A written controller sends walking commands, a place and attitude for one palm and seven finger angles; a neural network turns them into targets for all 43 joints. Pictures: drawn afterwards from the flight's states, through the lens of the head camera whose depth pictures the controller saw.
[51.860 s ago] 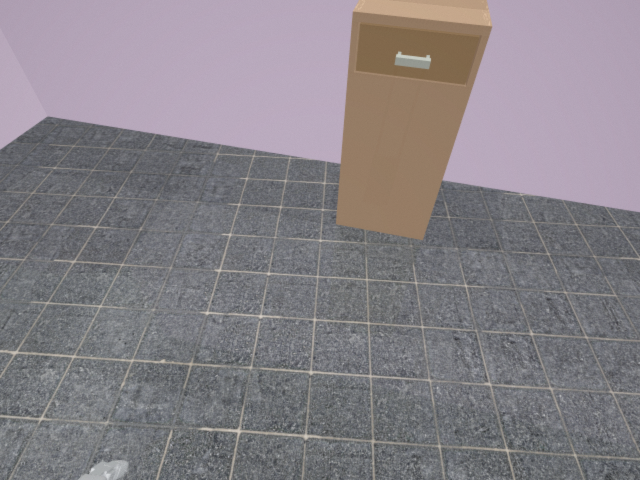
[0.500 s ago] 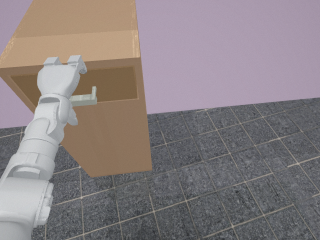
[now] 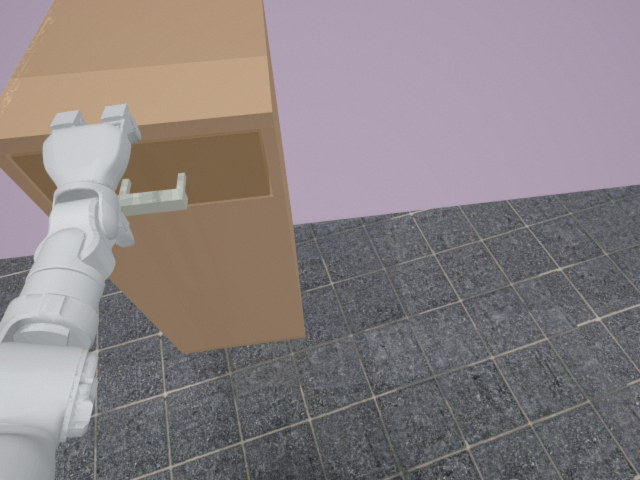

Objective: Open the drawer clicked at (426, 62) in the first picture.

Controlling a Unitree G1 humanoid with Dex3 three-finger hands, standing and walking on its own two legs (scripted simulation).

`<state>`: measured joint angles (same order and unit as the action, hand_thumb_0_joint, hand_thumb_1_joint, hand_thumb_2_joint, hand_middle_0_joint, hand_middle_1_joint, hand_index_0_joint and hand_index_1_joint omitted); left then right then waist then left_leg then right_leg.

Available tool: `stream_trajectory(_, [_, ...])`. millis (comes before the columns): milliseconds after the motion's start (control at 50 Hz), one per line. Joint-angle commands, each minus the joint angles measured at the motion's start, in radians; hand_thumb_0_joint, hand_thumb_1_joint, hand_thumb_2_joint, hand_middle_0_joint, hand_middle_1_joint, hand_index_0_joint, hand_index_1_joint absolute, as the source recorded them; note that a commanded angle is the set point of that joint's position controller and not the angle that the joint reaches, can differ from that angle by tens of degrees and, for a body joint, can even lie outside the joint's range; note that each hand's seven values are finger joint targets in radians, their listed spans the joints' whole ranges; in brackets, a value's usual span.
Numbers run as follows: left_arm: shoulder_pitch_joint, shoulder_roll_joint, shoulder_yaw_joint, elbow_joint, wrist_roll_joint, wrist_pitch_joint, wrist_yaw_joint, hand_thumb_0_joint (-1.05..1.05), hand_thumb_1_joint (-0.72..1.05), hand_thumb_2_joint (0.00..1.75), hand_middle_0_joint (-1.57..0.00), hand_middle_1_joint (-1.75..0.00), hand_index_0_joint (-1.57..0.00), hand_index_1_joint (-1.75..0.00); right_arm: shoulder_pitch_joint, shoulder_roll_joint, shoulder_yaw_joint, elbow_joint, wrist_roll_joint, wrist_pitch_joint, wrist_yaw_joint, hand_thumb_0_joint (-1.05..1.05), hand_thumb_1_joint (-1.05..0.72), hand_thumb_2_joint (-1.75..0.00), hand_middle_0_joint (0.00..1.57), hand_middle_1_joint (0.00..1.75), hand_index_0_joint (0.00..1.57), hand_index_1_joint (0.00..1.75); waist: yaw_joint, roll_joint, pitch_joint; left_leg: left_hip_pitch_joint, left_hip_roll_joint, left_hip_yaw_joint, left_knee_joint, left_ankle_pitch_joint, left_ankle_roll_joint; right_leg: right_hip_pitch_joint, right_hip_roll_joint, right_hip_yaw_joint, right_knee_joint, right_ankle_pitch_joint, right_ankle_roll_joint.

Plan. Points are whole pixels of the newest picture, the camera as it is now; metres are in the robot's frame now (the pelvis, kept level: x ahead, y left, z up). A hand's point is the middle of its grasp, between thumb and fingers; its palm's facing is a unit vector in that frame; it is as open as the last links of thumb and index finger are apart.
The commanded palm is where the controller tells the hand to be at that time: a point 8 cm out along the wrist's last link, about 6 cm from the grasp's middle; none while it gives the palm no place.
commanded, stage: move the hooked fingers above the handle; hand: left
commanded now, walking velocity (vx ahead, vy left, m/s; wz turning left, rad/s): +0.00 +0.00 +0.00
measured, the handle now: (152, 192) +0.52 +0.26 +0.02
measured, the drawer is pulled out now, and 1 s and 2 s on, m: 0.00 0.00 0.00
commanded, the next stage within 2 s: none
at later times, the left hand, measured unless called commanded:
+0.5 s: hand (109, 184) +0.47 +0.27 +0.10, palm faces +0.07 +0.05 -1.00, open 13.6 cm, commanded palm +0.44 +0.27 +0.14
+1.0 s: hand (85, 206) +0.45 +0.30 +0.08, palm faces -0.06 +0.02 -1.00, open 13.9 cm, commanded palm +0.43 +0.26 +0.14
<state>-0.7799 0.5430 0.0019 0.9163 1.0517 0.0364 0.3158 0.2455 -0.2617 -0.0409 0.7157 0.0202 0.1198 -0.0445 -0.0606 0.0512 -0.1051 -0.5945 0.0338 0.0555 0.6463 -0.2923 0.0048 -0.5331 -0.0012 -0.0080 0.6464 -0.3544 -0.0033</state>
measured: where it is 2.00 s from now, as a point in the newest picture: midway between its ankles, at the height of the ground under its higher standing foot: outside the picture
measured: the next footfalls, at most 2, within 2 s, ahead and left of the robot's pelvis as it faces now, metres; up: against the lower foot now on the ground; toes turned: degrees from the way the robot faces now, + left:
none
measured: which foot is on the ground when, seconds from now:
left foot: down 0.00-1.00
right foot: down 0.00-1.00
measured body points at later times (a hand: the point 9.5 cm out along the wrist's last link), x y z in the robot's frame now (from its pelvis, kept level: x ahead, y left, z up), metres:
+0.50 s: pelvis +0.00 +0.01 +0.00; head +0.07 -0.01 +0.44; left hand +0.46 +0.27 +0.15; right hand +0.06 -0.26 -0.14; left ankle +0.01 +0.12 -0.72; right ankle -0.03 -0.12 -0.72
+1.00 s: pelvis +0.00 +0.00 +0.00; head +0.06 -0.01 +0.45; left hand +0.44 +0.30 +0.14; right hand +0.05 -0.27 -0.14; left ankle +0.01 +0.12 -0.72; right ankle -0.03 -0.12 -0.72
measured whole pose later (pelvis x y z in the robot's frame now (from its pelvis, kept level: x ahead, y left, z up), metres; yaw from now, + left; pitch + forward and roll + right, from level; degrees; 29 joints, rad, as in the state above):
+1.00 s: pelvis +0.00 +0.00 +0.00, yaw +1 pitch +14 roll -1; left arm -0.77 0.58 -0.04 0.98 1.01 0.10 0.17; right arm 0.31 -0.26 -0.06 0.72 0.03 0.12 -0.04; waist -0.06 0.06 -0.12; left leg -0.59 0.03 0.04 0.64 -0.28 0.01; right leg -0.51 0.00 -0.02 0.62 -0.34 0.00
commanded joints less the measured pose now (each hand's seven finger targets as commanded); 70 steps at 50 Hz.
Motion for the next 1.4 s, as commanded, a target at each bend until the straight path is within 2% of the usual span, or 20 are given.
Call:
stream_trajectory(0, [-0.333, 0.226, -0.026, 0.012, -0.043, 0.171, -0.145, 0.00, -0.50, 0.30, -0.30, -1.20, -0.30, -1.20, 0.078, -0.172, -0.045, -0.092, 0.022, -0.004, -0.011, 0.00, -0.90, -0.90, 0.20, 0.30, 0.20, 0.30, -0.011, -0.130, -0.386, 0.234, -0.051, 0.031, -0.061, 0.319, 0.039, 0.261, 0.024, -0.014, -0.101, 0.470, 0.000])
stream_trajectory(60, [-0.350, 0.166, -0.079, -0.116, -0.083, 0.062, -0.285, 0.00, -0.50, 0.30, -0.30, -1.20, -0.30, -1.20, 0.080, -0.179, -0.049, -0.111, 0.020, -0.001, -0.035, 0.00, -0.90, -0.90, 0.20, 0.30, 0.20, 0.30, -0.047, -0.185, -0.331, 0.277, -0.054, 0.010, -0.065, 0.325, 0.057, 0.245, 0.019, -0.010, -0.121, 0.501, 0.007])
stream_trajectory(120, [-0.435, 0.103, -0.130, -0.316, -0.095, -0.124, -0.340, 0.00, -0.50, 0.30, -0.30, -1.20, -0.30, -1.20, 0.090, -0.154, -0.053, -0.114, 0.001, -0.022, -0.050, 0.00, -0.90, -0.90, 0.20, 0.30, 0.20, 0.30, -0.071, -0.094, -0.263, 0.334, -0.062, -0.015, -0.047, 0.313, 0.066, 0.144, 0.025, 0.001, -0.133, 0.415, -0.004])
stream_trajectory(160, [-0.463, 0.165, -0.059, -0.410, -0.078, -0.216, -0.299, 0.00, -0.50, 0.30, -0.30, -1.20, -0.30, -1.20, 0.116, -0.140, -0.062, -0.107, -0.005, -0.030, -0.049, 0.00, -0.90, -0.90, 0.20, 0.30, 0.20, 0.30, -0.039, 0.037, -0.310, 0.396, -0.061, -0.037, -0.029, 0.352, 0.057, 0.087, 0.037, 0.000, -0.103, 0.365, -0.023])
stream_trajectory(220, [-0.468, 0.320, 0.120, -0.447, -0.057, -0.292, -0.169, 0.00, -0.50, 0.30, -0.30, -1.20, -0.30, -1.20, 0.140, -0.135, -0.068, -0.094, -0.014, -0.029, -0.039, 0.00, -0.90, -0.90, 0.20, 0.30, 0.20, 0.30, 0.005, 0.111, -0.375, 0.398, -0.053, -0.057, 0.011, 0.444, 0.036, 0.052, 0.049, -0.016, -0.051, 0.352, -0.039])
stream_trajectory(340, [-0.404, 0.391, 0.193, -0.233, 0.011, -0.057, 0.082, 0.00, -0.50, 0.30, -0.30, -1.20, -0.30, -1.20, 0.087, -0.135, -0.049, -0.079, -0.014, -0.031, 0.000, 0.00, -0.90, -0.90, 0.20, 0.30, 0.20, 0.30, 0.056, 0.081, -0.439, 0.248, -0.056, -0.019, 0.003, 0.411, 0.012, 0.131, 0.048, -0.040, -0.002, 0.373, -0.039])
stream_trajectory(440, [-0.371, 0.251, 0.022, 0.010, -0.006, 0.156, -0.058, 0.00, -0.50, 0.30, -0.30, -1.20, -0.30, -1.20, 0.113, -0.167, -0.055, -0.073, 0.008, -0.010, 0.009, 0.00, -0.90, -0.90, 0.20, 0.30, 0.20, 0.30, 0.000, -0.065, -0.445, 0.253, -0.041, 0.011, -0.031, 0.357, 0.028, 0.188, 0.042, -0.028, -0.060, 0.403, -0.014])
stream_trajectory(520, [-0.366, 0.212, -0.020, -0.052, -0.063, 0.094, -0.222, 0.00, -0.50, 0.30, -0.30, -1.20, -0.30, -1.20, 0.109, -0.176, -0.049, -0.101, 0.016, 0.003, -0.022, 0.00, -0.90, -0.90, 0.20, 0.30, 0.20, 0.30, -0.034, -0.161, -0.346, 0.266, -0.043, 0.000, -0.061, 0.305, 0.051, 0.205, 0.030, -0.020, -0.114, 0.400, -0.004])
stream_trajectory(560, [-0.399, 0.147, -0.076, -0.174, -0.063, -0.013, -0.267, 0.00, -0.50, 0.30, -0.30, -1.20, -0.30, -1.20, 0.104, -0.164, -0.055, -0.113, 0.009, -0.008, -0.034, 0.00, -0.90, -0.90, 0.20, 0.30, 0.20, 0.30, -0.044, -0.110, -0.296, 0.302, -0.046, -0.014, -0.061, 0.287, 0.057, 0.145, 0.033, -0.015, -0.122, 0.358, -0.008])
stream_trajectory(680, [-0.420, 0.290, 0.104, -0.346, -0.027, -0.230, -0.155, 0.00, -0.50, 0.30, -0.30, -1.20, -0.30, -1.20, 0.132, -0.134, -0.063, -0.111, -0.006, -0.027, -0.036, 0.00, -0.90, -0.90, 0.20, 0.30, 0.20, 0.30, 0.006, 0.063, -0.313, 0.341, -0.044, -0.049, -0.022, 0.342, 0.041, 0.052, 0.051, -0.018, -0.066, 0.289, -0.036])
stream_trajectory(720, [-0.414, 0.383, 0.200, -0.297, -0.019, -0.210, -0.070, 0.00, -0.50, 0.30, -0.30, -1.20, -0.30, -1.20, 0.133, -0.136, -0.061, -0.096, -0.010, -0.030, -0.026, 0.00, -0.90, -0.90, 0.20, 0.30, 0.20, 0.30, 0.025, 0.054, -0.325, 0.281, -0.047, -0.044, -0.016, 0.328, 0.036, 0.077, 0.052, -0.020, -0.053, 0.282, -0.038])
stream_trajectory(820, [-0.403, 0.384, 0.167, -0.163, 0.019, -0.027, 0.052, 0.00, -0.50, 0.30, -0.30, -1.20, -0.30, -1.20, 0.100, -0.144, -0.051, -0.081, -0.006, -0.038, -0.007, 0.00, -0.90, -0.90, 0.20, 0.30, 0.20, 0.30, 0.033, 0.036, -0.401, 0.221, -0.052, -0.009, -0.022, 0.312, 0.025, 0.148, 0.046, -0.024, -0.042, 0.318, -0.030])
stream_trajectory(900, [-0.407, 0.242, 0.017, -0.087, -0.011, 0.067, -0.059, 0.00, -0.50, 0.30, -0.30, -1.20, -0.30, -1.20, 0.124, -0.160, -0.064, -0.077, 0.009, -0.033, -0.002, 0.00, -0.90, -0.90, 0.20, 0.30, 0.20, 0.30, -0.021, 0.002, -0.432, 0.293, -0.041, 0.002, -0.029, 0.335, 0.035, 0.154, 0.043, -0.020, -0.074, 0.377, -0.016])
stream_trajectory(940, [-0.405, 0.099, -0.105, -0.158, -0.061, 0.051, -0.154, 0.00, -0.50, 0.30, -0.30, -1.20, -0.30, -1.20, 0.129, -0.162, -0.074, -0.092, 0.011, -0.034, -0.007, 0.00, -0.90, -0.90, 0.20, 0.30, 0.20, 0.30, -0.053, -0.032, -0.436, 0.356, -0.040, -0.006, -0.027, 0.366, 0.045, 0.151, 0.042, -0.019, -0.098, 0.406, -0.010])
stream_trajectory(1020, [-0.417, 0.076, -0.139, -0.299, -0.099, -0.082, -0.278, 0.00, -0.50, 0.30, -0.30, -1.20, -0.30, -1.20, 0.117, -0.158, -0.067, -0.093, 0.000, -0.036, -0.038, 0.00, -0.90, -0.90, 0.20, 0.30, 0.20, 0.30, -0.083, -0.074, -0.302, 0.369, -0.048, -0.034, -0.035, 0.329, 0.060, 0.103, 0.040, -0.013, -0.130, 0.369, -0.008])
stream_trajectory(1060, [-0.442, 0.146, -0.074, -0.328, -0.085, -0.153, -0.268, 0.00, -0.50, 0.30, -0.30, -1.20, -0.30, -1.20, 0.124, -0.151, -0.065, -0.080, -0.003, -0.036, -0.044, 0.00, -0.90, -0.90, 0.20, 0.30, 0.20, 0.30, -0.061, -0.024, -0.254, 0.366, -0.050, -0.044, -0.036, 0.297, 0.055, 0.053, 0.042, -0.015, -0.119, 0.314, -0.018])
stream_trajectory(1140, [-0.458, 0.344, 0.140, -0.345, -0.039, -0.211, -0.127, 0.00, -0.50, 0.30, -0.30, -1.20, -0.30, -1.20, 0.126, -0.137, -0.056, -0.086, -0.007, -0.031, -0.029, 0.00, -0.90, -0.90, 0.20, 0.30, 0.20, 0.30, 0.014, 0.080, -0.338, 0.330, -0.054, -0.052, -0.016, 0.367, 0.036, 0.076, 0.049, -0.022, -0.056, 0.321, -0.038])
stream_trajectory(1240, [-0.307, 0.428, 0.231, -0.249, 0.010, -0.058, 0.052, 0.00, -0.50, 0.30, -0.30, -1.20, -0.30, -1.20, 0.061, -0.124, -0.039, -0.104, -0.009, -0.034, -0.011, 0.00, -0.90, -0.90, 0.20, 0.30, 0.20, 0.30, 0.101, 0.069, -0.446, 0.235, -0.059, -0.001, -0.011, 0.448, 0.016, 0.231, 0.043, -0.021, -0.011, 0.461, -0.037])
stream_trajectory(1320, [-0.244, 0.308, 0.109, -0.057, 0.001, 0.099, -0.019, 0.00, -0.50, 0.30, -0.30, -1.20, -0.30, -1.20, 0.081, -0.150, -0.050, -0.086, 0.003, -0.024, 0.002, 0.00, -0.90, -0.90, 0.20, 0.30, 0.20, 0.30, 0.043, -0.058, -0.425, 0.231, -0.045, 0.018, -0.034, 0.408, 0.021, 0.250, 0.042, -0.026, -0.053, 0.478, -0.019])
stream_trajectory(1380, [-0.271, 0.208, -0.009, -0.163, -0.052, 0.102, -0.160, 0.00, -0.50, 0.30, -0.30, -1.20, -0.30, -1.20, 0.086, -0.173, -0.063, -0.114, 0.019, -0.016, -0.011, 0.00, -0.90, -0.90, 0.20, 0.30, 0.20, 0.30, -0.013, -0.111, -0.417, 0.306, -0.043, 0.014, -0.042, 0.411, 0.046, 0.246, 0.035, -0.020, -0.092, 0.514, -0.004])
